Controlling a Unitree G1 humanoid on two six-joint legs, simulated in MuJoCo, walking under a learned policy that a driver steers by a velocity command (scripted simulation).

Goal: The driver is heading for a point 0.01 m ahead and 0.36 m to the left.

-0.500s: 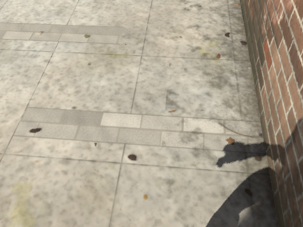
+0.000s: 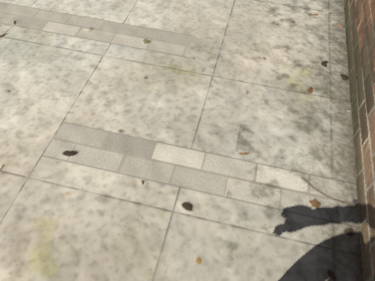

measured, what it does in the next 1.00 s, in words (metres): steps to the left, turning left: right foot, then left foot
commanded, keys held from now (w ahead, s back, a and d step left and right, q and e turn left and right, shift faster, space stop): q+shift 0.24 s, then w+q+shift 0.52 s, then shift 0.24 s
